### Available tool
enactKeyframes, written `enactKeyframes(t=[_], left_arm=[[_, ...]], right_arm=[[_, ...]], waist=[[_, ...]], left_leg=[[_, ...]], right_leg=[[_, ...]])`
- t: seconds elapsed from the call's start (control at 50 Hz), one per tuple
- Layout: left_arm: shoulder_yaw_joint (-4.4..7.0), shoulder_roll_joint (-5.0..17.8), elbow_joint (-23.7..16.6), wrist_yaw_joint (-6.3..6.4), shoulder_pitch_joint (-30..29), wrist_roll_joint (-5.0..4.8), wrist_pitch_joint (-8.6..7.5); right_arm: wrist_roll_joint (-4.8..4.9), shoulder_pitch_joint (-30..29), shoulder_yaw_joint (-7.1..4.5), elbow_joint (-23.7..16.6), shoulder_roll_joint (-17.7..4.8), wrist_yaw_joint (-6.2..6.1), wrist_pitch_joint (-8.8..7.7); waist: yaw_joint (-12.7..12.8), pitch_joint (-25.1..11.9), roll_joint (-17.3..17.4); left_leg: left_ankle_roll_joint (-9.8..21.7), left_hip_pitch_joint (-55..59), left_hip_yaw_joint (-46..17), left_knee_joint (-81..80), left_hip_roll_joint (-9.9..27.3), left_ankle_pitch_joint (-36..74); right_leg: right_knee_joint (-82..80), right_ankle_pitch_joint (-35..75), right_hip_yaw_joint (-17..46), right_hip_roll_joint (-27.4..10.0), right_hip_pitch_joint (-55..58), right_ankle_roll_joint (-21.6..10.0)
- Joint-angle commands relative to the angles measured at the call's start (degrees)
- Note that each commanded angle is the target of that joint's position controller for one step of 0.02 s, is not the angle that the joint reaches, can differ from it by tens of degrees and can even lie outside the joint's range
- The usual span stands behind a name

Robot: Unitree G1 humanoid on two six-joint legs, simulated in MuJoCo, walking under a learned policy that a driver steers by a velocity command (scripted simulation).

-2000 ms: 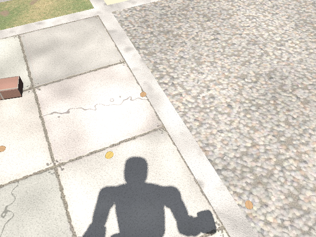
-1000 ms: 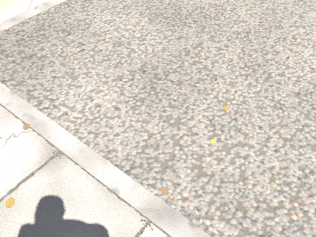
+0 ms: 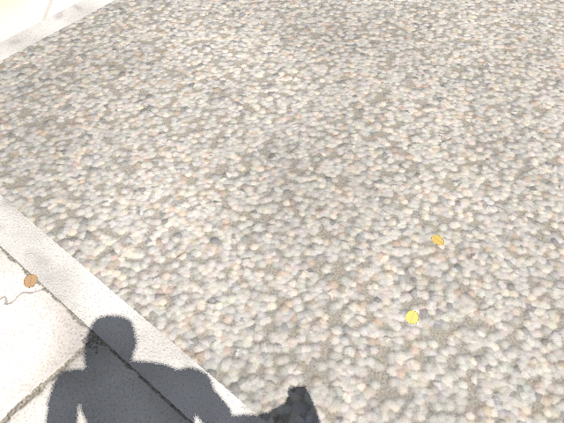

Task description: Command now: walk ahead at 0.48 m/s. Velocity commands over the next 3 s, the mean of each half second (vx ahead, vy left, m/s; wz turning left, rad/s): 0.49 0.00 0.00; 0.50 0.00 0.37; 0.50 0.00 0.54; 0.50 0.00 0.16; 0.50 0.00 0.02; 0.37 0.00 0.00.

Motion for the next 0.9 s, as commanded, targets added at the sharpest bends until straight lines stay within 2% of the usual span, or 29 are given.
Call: enactKeyframes(t=[0.02, 0.04, 0.06, 0.08, 0.12, 0.16, 0.2, 0.26, 0.34, 0.38, 0.42, 0.44, 0.46, 0.48, 0.5, 0.52, 0.54, 0.56, 0.58, 0.6, 0.62, 0.66, 0.72, 0.82, 0.9], left_arm=[[1.79, 7.3, -5.3, -0.43, -2.4, 0.44, -1.16], [1.82, 6.1, -5.3, -0.62, -3.3, 0.55, -0.88], [1.68, 5.1, -5.3, -0.93, -2.6, 1.29, -0.12], [1.54, 3.9, -4.9, -1.3, -1.9, 1.5, 0.59], [1.54, 3.1, -5.5, -1.73, -3.3, 1.64, 1.42], [1.6, 3.5, -7.4, -1.97, -8.5, 1.71, 1.93], [1.57, 3.7, -9.5, -2.13, -14.3, 1.55, 2.01], [1.02, 2.8, -11.9, -2.3, -21.3, 1.03, 1.67], [0.66, 2.7, -14.2, -2.15, -27.7, 0.74, 1.4], [0.81, 3.3, -15.3, -2.03, -29.3, 0.76, 1.1], [1.19, 4.0, -15.5, -1.81, -28.0, 0.73, 0.62], [1.6, 4.6, -14.6, -1.5, -24.7, 0.76, 0.33], [2.25, 5.6, -12.5, -1.06, -18.1, 0.83, -0.06], [3.14, 7.2, -9.3, -0.47, -8.2, 1.44, -0.65], [4.61, 12.3, -7.8, 0.37, 1.2, 3.11, -1.04], [5.68, 15.9, -7.5, -0.06, 2.8, 3.0, -0.49], [5.1, 12.3, -8.1, -0.5, -1.7, 0.95, 0.03], [4.14, 8.9, -9.0, -0.61, -7.7, 0.5, -0.18], [3.45, 6.0, -9.3, -0.75, -10.6, 0.74, -0.69], [3.01, 4.5, -8.8, -0.48, -11.1, 0.66, -1.11], [2.56, 3.1, -8.1, -0.2, -10.9, 0.54, -1.44], [2.61, 3.6, -6.9, -0.01, -8.1, 0.29, -2.5], [2.94, 5.1, -6.2, 0.25, -5.6, 0.25, -3.1], [2.54, 4.8, -5.6, 0.67, -2.6, 0.33, -3.03], [2.74, 6.2, -4.2, 1.49, 1.6, 0.45, -2.45]], right_arm=[[1.22, 11.1, -2.51, 2.1, -7.2, 0.02, -0.05], [0.95, 10.2, -1.99, 2.7, -5.5, -0.01, -0.62], [0.97, 10.5, -1.44, 3.7, -3.8, -0.2, -1.04], [0.84, 11.5, -1.17, 4.5, -3.2, -0.23, -1.52], [1.04, 14.7, -1.31, 6.0, -4.1, -0.25, -2.4], [1.1, 17.0, -1.47, 6.9, -5.2, -0.32, -2.56], [1.2, 19.4, -1.27, 7.5, -5.0, -0.37, -2.4], [1.29, 22.2, -0.98, 8.3, -4.7, -0.46, -2.3], [0.88, 26.6, -0.87, 9.9, -5.0, -0.97, -2.12], [0.44, 27.5, -0.92, 10.5, -5.2, -1.32, -1.83], [0.14, 26.4, -1.11, 10.7, -5.9, -1.7, -1.62], [0.07, 25.4, -1.26, 10.7, -6.4, -1.83, -1.56], [0.07, 24.7, -1.38, 10.7, -6.9, -1.78, -1.39], [0.48, 23.7, -1.26, 10.4, -6.7, -1.66, -1.27], [1.89, 24.4, -0.26, 8.2, -3.5, -1.19, -1.51], [3.27, 30.7, 0.19, 8.1, 0.3, -0.99, -1.27], [1.86, 25.4, -1.57, 8.3, -5.7, -1.52, -0.76], [1.72, 21.4, -1.63, 6.9, -4.8, -1.28, -1.08], [1.58, 19.8, -1.55, 6.9, -3.5, -1.12, -1.03], [0.74, 19.5, -1.77, 7.0, -3.1, -0.83, -0.35], [0.11, 20.8, -1.68, 7.4, -2.0, -0.33, 0.53], [-0.07, 20.0, -1.85, 6.8, -0.8, 0.38, 1.8], [-0.05, 14.0, -1.98, 4.4, -0.6, 1.01, 2.75], [0.3, 3.1, -1.21, 0.0, 0.1, 1.79, 2.44], [-0.04, -3.3, -0.69, -3.0, 0.1, 2.13, 2.31]], waist=[[-4.6, -4.8, 2.4], [-2.9, -2.3, 2.2], [-1.1, -1.6, 2.9], [-0.4, -1.9, 3.2], [0.1, -1.5, 3.2], [-0.5, 0.1, 3.2], [-1.8, 1.5, 3.0], [-3.6, 2.0, 3.2], [-5.8, 2.0, 4.0], [-6.0, 2.3, 4.2], [-4.5, 1.6, 4.5], [-2.8, -0.1, 5.1], [-0.1, -3.5, 5.1], [4.1, -8.6, 3.7], [6.3, -16.0, -2.3], [3.5, -22.5, -12.5], [2.8, -16.8, -2.2], [0.6, -8.6, -1.7], [-0.8, -4.9, -0.4], [-2.1, -2.9, -1.4], [-3.4, -2.4, -2.5], [-4.2, -2.2, -2.5], [-4.1, -0.3, -2.5], [-2.2, 1.8, -2.7], [-0.3, 2.4, -2.8]], left_leg=[[9.8, 25.0, -32.4, -22.6, 20.8, -13.0], [8.1, 19.7, -26.9, -23.9, 18.2, -7.2], [6.7, 15.5, -22.7, -24.9, 16.0, -2.6], [6.3, 13.9, -20.0, -25.4, 15.1, 0.9], [6.5, 13.5, -16.7, -26.3, 14.2, 6.2], [6.5, 14.2, -14.5, -28.0, 13.5, 6.3], [6.0, 16.2, -13.0, -28.8, 12.6, 8.4], [4.6, 18.4, -10.2, -28.2, 11.3, 14.3], [4.4, 25.3, -9.3, -26.1, 12.5, 21.1], [4.6, 29.7, -9.5, -24.1, 14.0, 25.2], [4.0, 32.2, -8.8, -20.3, 15.0, 34.0], [3.3, 32.4, -8.2, -16.1, 14.9, 42.0], [2.6, 32.2, -7.4, -8.6, 14.1, 47.5], [1.4, 27.0, -5.5, 2.6, 12.1, 43.7], [-0.2, 11.2, -3.8, 20.2, 8.5, 24.3], [-1.8, -5.8, -3.3, 39.1, -1.7, -21.2], [-0.7, -9.7, -10.5, 42.3, 1.5, -17.8], [-0.5, -10.3, -10.7, 40.0, 3.8, -12.3], [-0.5, -8.5, -10.5, 36.9, 5.8, -8.9], [-0.9, -6.5, -10.3, 35.0, 6.7, -7.5], [-1.5, -4.2, -10.2, 33.5, 7.3, -6.5], [-2.0, -4.4, -9.4, 32.7, 7.3, -5.1], [-2.8, -10.5, -8.3, 29.9, 8.3, 0.5], [-3.4, -12.2, -4.3, 14.3, 7.4, 9.5], [-1.5, -11.0, 0.2, 5.0, 5.7, 8.6]], right_leg=[[19.2, 7.2, 2.5, -4.2, -29.9, -1.6], [16.1, 8.7, 2.4, -5.9, -27.2, -1.5], [13.4, 9.3, 2.3, -6.9, -23.9, -0.9], [11.9, 9.4, 1.9, -7.1, -22.0, -0.4], [9.1, 10.5, 0.5, -7.5, -23.1, 0.5], [5.0, 14.3, -0.8, -8.5, -27.6, 1.5], [-0.6, 18.7, -2.0, -8.9, -31.4, 2.5], [-11.0, 24.1, -4.0, -7.7, -31.0, 3.2], [-19.0, 25.9, -5.7, -5.7, -30.4, 2.3], [-21.3, 23.3, -5.6, -5.1, -30.9, 1.2], [-23.8, 18.8, -6.1, -3.6, -27.4, -0.5], [-25.0, 16.3, -6.7, -1.9, -22.4, -1.5], [-27.1, 15.4, -7.3, 0.0, -14.8, -2.8], [-30.1, 18.2, -6.5, -0.6, -1.8, -4.5], [-30.6, 13.0, 9.1, -14.1, 15.8, -8.4], [-36.4, 13.1, 34.6, -28.5, 26.3, -15.5], [-38.6, 9.4, 32.1, -25.2, 20.1, -13.2], [-41.1, 11.1, 23.0, -23.3, 10.9, -11.0], [-43.5, 14.7, 16.9, -20.7, 4.7, -8.7], [-44.8, 17.5, 12.2, -18.6, 0.5, -6.8], [-46.0, 19.3, 8.1, -16.9, -2.3, -5.3], [-47.0, 24.1, 4.1, -16.3, -3.2, -4.8], [-48.3, 27.8, -1.6, -15.6, -2.3, -4.1], [-48.1, 34.7, -9.1, -13.6, 0.1, -2.6], [-46.0, 41.8, -12.1, -15.8, 7.1, -2.5]])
